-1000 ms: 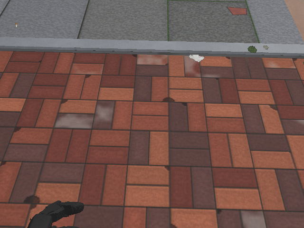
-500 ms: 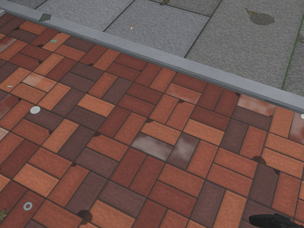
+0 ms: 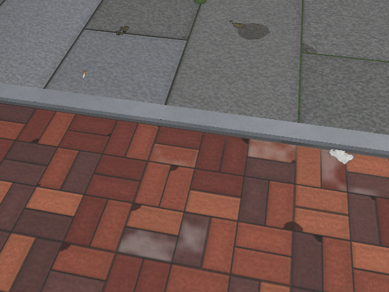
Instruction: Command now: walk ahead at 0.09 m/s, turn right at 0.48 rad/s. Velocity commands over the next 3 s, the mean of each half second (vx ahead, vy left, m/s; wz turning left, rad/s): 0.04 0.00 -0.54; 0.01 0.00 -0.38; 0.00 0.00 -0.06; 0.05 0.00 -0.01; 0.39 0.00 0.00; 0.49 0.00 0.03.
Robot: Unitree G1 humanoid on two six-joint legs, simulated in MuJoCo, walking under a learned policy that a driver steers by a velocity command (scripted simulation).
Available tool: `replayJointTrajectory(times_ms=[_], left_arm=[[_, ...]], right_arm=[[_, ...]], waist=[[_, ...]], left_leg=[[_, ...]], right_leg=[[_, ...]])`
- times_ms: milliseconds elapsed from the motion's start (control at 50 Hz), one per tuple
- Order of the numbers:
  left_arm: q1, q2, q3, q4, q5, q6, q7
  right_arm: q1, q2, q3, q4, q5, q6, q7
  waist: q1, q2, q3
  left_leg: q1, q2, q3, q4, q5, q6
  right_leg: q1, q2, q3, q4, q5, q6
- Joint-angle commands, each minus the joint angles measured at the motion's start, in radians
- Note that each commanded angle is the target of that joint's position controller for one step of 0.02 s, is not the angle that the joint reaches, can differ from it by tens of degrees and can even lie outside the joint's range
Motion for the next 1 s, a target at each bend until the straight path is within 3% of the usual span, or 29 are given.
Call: replayJointTrajectory(times_ms=[20, 40, 60, 80, 100, 120, 140, 200, 280, 400, 460, 480, 500, 520, 540, 560, 580, 600, 640, 680, 720, 820, 860, 880, 900, 920, 940, 960, 1000], left_arm=[[0.232, 0.268, 0.077, -0.025, -0.001, -0.030, 0.025], [0.247, 0.300, 0.091, -0.022, -0.050, -0.012, 0.028], [0.196, 0.266, 0.087, -0.044, -0.061, 0.003, 0.028], [0.124, 0.208, 0.071, -0.055, -0.049, 0.016, 0.034], [0.070, 0.164, 0.055, -0.060, -0.040, 0.027, 0.039], [0.039, 0.147, 0.051, -0.067, -0.042, 0.031, 0.043], [0.026, 0.146, 0.051, -0.072, -0.035, 0.032, 0.042], [0.042, 0.185, 0.063, -0.072, -0.030, 0.022, 0.032], [0.047, 0.204, 0.073, -0.082, -0.023, 0.038, 0.031], [0.019, 0.213, 0.082, -0.098, -0.013, 0.053, 0.020], [-0.024, 0.207, 0.083, -0.104, -0.026, 0.060, 0.016], [-0.033, 0.189, 0.078, -0.110, -0.036, 0.058, 0.019], [0.015, 0.130, 0.064, -0.116, -0.045, 0.055, 0.024], [-0.005, 0.144, 0.072, -0.124, -0.039, 0.048, 0.033], [-0.012, 0.212, 0.088, -0.113, -0.001, 0.045, 0.032], [0.025, 0.205, 0.091, -0.091, -0.003, 0.047, 0.023], [0.064, 0.193, 0.088, -0.073, -0.006, 0.055, 0.016], [0.084, 0.189, 0.087, -0.064, -0.008, 0.063, 0.007], [0.061, 0.181, 0.079, -0.070, -0.017, 0.073, -0.006], [-0.002, 0.161, 0.066, -0.094, -0.022, 0.076, -0.009], [-0.028, 0.145, 0.056, -0.104, -0.026, 0.080, -0.007], [-0.038, 0.124, 0.030, -0.107, -0.041, 0.081, 0.007], [-0.010, 0.117, 0.023, -0.096, -0.044, 0.072, 0.014], [0.022, 0.109, 0.017, -0.080, -0.038, 0.062, 0.019], [0.027, 0.130, 0.015, -0.075, -0.022, 0.049, 0.025], [0.044, 0.196, 0.020, -0.083, -0.003, 0.034, 0.031], [0.001, 0.242, 0.024, -0.081, -0.018, 0.027, 0.036], [-0.004, 0.181, 0.012, -0.076, -0.018, 0.017, 0.038], [-0.068, 0.131, -0.012, -0.067, -0.015, 0.012, 0.047]], right_arm=[[0.052, -0.104, -0.031, -0.093, -0.007, 0.010, 0.002], [0.064, -0.082, -0.022, -0.114, -0.004, 0.030, 0.006], [0.041, -0.097, -0.020, -0.103, -0.016, 0.041, 0.008], [-0.020, -0.100, -0.022, -0.112, -0.011, 0.042, 0.009], [-0.054, -0.106, -0.025, -0.116, -0.011, 0.041, 0.006], [-0.052, -0.114, -0.027, -0.122, -0.022, 0.048, 0.005], [-0.026, -0.105, -0.026, -0.111, -0.029, 0.059, 0.007], [-0.010, -0.084, -0.020, -0.115, -0.016, 0.075, 0.008], [-0.074, -0.096, -0.021, -0.145, -0.013, 0.082, 0.002], [-0.070, -0.102, -0.018, -0.166, 0.004, 0.062, -0.004], [0.035, -0.103, -0.017, -0.149, 0.012, 0.045, -0.014], [0.071, -0.126, -0.023, -0.141, 0.006, 0.038, -0.022], [0.057, -0.216, -0.041, -0.160, -0.009, 0.035, -0.032], [-0.064, -0.288, -0.054, -0.203, -0.020, 0.038, -0.028], [-0.082, -0.232, -0.043, -0.206, -0.030, 0.038, -0.021], [-0.126, -0.169, -0.025, -0.217, -0.021, 0.034, -0.017], [-0.153, -0.149, -0.019, -0.225, -0.017, 0.033, -0.013], [-0.161, -0.147, -0.018, -0.234, -0.015, 0.032, -0.014], [-0.116, -0.143, -0.018, -0.237, -0.017, 0.033, -0.011], [-0.025, -0.157, -0.025, -0.211, -0.015, 0.033, -0.009], [0.021, -0.176, -0.033, -0.192, -0.014, 0.031, -0.007], [-0.012, -0.200, -0.041, -0.179, -0.018, 0.035, 0.019], [-0.017, -0.208, -0.044, -0.163, -0.012, 0.043, 0.025], [-0.029, -0.205, -0.042, -0.157, -0.003, 0.048, 0.027], [-0.009, -0.188, -0.038, -0.149, -0.001, 0.048, 0.026], [0.025, -0.122, -0.021, -0.168, -0.008, 0.048, 0.033], [-0.009, -0.068, -0.001, -0.188, 0.003, 0.057, 0.026], [-0.042, -0.119, -0.012, -0.172, 0.001, 0.073, 0.018], [-0.034, -0.126, -0.019, -0.145, 0.008, 0.078, 0.024]], waist=[[0.068, -0.210, -0.228], [0.068, -0.257, -0.360], [0.064, -0.103, -0.295], [0.052, -0.045, -0.173], [0.027, -0.005, -0.092], [0.008, -0.030, -0.078], [0.000, -0.047, -0.100], [0.002, -0.051, -0.147], [0.036, -0.104, -0.132], [0.043, -0.124, -0.126], [-0.011, -0.129, -0.123], [-0.029, -0.095, -0.112], [0.006, 0.089, -0.116], [0.014, 0.259, -0.039], [0.033, 0.139, -0.025], [0.069, 0.094, -0.042], [0.087, 0.094, -0.052], [0.087, 0.131, -0.072], [0.049, 0.143, -0.080], [-0.003, 0.145, -0.084], [-0.027, 0.161, -0.094], [-0.027, 0.214, -0.110], [-0.004, 0.211, -0.112], [0.025, 0.186, -0.111], [0.027, 0.138, -0.120], [0.006, -0.057, -0.170], [0.007, -0.231, -0.109], [0.034, -0.157, -0.086], [0.001, -0.132, -0.055]], left_leg=[[-0.263, 0.039, -0.030, 0.603, 0.119, -0.030], [-0.401, -0.085, -0.205, 0.781, -0.250, -0.051], [-0.442, -0.018, -0.278, 0.819, -0.213, -0.058], [-0.476, 0.004, -0.281, 0.789, -0.137, -0.060], [-0.478, 0.028, -0.285, 0.704, -0.069, -0.065], [-0.446, 0.040, -0.286, 0.636, -0.024, -0.070], [-0.409, 0.023, -0.272, 0.619, 0.002, -0.075], [-0.383, 0.006, -0.274, 0.515, 0.014, -0.087], [-0.394, -0.001, -0.289, 0.384, 0.028, -0.093], [-0.281, -0.046, -0.292, 0.198, 0.006, -0.063], [-0.103, -0.079, -0.281, -0.066, 0.066, -0.019], [-0.014, -0.037, -0.313, -0.214, 0.103, -0.002], [0.039, 0.188, -0.537, -0.348, -0.041, 0.047], [-0.078, 0.378, -0.778, -0.425, -0.036, 0.137], [-0.159, 0.378, -0.691, -0.365, 0.166, 0.175], [-0.172, 0.310, -0.581, -0.321, 0.313, 0.157], [-0.154, 0.253, -0.479, -0.292, 0.414, 0.132], [-0.108, 0.221, -0.418, -0.270, 0.473, 0.125], [-0.029, 0.208, -0.354, -0.236, 0.598, 0.135], [0.065, 0.226, -0.362, -0.211, 0.673, 0.157], [0.118, 0.247, -0.367, -0.188, 0.715, 0.169], [0.033, 0.244, -0.333, -0.149, 0.743, 0.167], [0.013, 0.236, -0.330, -0.109, 0.764, 0.153], [-0.025, 0.220, -0.312, -0.076, 0.729, 0.121], [-0.106, 0.206, -0.300, -0.049, 0.620, 0.066], [-0.240, 0.140, -0.241, 0.078, 0.326, 0.000], [-0.271, 0.029, -0.198, 0.062, -0.085, -0.036], [-0.247, 0.048, -0.251, 0.159, -0.127, -0.044], [-0.252, 0.040, -0.271, 0.175, -0.063, -0.046]], right_leg=[[0.411, -0.287, 0.406, -0.093, 0.851, -0.170], [0.489, -0.397, 0.635, -0.161, 0.894, -0.340], [0.422, -0.379, 0.565, -0.196, 0.670, -0.332], [0.312, -0.323, 0.501, -0.230, 0.485, -0.296], [0.227, -0.257, 0.443, -0.265, 0.366, -0.237], [0.181, -0.207, 0.400, -0.280, 0.303, -0.199], [0.166, -0.178, 0.374, -0.282, 0.295, -0.181], [0.178, -0.151, 0.375, -0.284, 0.235, -0.158], [0.171, -0.138, 0.457, -0.329, -0.101, -0.144], [0.137, -0.128, 0.560, -0.323, -0.155, -0.119], [0.073, -0.092, 0.588, -0.299, -0.149, -0.058], [0.009, -0.042, 0.558, -0.263, -0.232, -0.004], [-0.079, 0.057, 0.435, -0.067, -0.369, 0.057], [-0.217, 0.211, 0.196, 0.178, -0.393, 0.086], [-0.153, 0.112, 0.218, 0.362, -0.369, 0.094], [-0.113, 0.114, 0.214, 0.451, -0.321, 0.092], [-0.106, 0.111, 0.202, 0.530, -0.280, 0.098], [-0.124, 0.105, 0.183, 0.593, -0.257, 0.107], [-0.166, 0.086, 0.148, 0.602, -0.257, 0.134], [-0.193, 0.079, 0.150, 0.524, -0.276, 0.152], [-0.174, 0.078, 0.155, 0.433, -0.307, 0.155], [0.058, 0.066, 0.072, 0.143, -0.359, 0.118], [0.143, 0.067, 0.048, -0.027, -0.267, 0.096], [0.229, 0.063, 0.041, -0.202, -0.123, 0.081], [0.344, 0.019, 0.110, -0.319, 0.015, 0.067], [0.484, -0.195, 0.358, -0.361, 0.101, 0.035], [0.334, -0.344, 0.469, -0.304, 0.392, -0.093], [0.313, -0.328, 0.441, -0.292, 0.400, -0.146], [0.298, -0.247, 0.347, -0.302, 0.356, -0.112]])
Next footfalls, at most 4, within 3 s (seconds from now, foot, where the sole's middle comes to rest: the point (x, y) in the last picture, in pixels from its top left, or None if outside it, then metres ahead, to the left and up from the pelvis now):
0.48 left None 0.09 0.12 -0.76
0.92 right None -0.03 -0.06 -0.76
1.20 left None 0.08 0.13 -0.76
2.54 left None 0.38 -0.09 -0.76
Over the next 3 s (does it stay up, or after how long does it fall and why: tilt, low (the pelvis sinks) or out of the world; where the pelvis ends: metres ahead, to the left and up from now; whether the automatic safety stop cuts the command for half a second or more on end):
stays up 0.43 -0.19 0.01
